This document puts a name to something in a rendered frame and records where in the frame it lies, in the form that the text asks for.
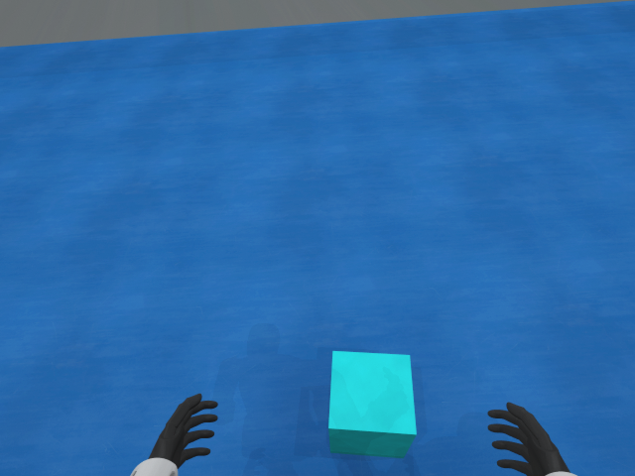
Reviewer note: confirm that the left robot hand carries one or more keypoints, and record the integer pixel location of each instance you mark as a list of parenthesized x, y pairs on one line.
[(175, 437)]

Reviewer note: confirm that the carton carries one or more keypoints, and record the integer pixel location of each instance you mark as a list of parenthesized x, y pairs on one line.
[(371, 410)]

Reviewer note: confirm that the right robot hand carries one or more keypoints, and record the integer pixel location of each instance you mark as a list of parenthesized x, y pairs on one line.
[(543, 456)]

